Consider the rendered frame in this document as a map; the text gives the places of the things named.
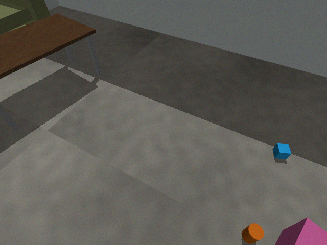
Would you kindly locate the sofa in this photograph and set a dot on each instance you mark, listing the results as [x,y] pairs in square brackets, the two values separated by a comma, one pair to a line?
[18,13]

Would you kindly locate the coffee table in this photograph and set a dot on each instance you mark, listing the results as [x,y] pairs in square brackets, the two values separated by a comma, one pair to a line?
[30,43]

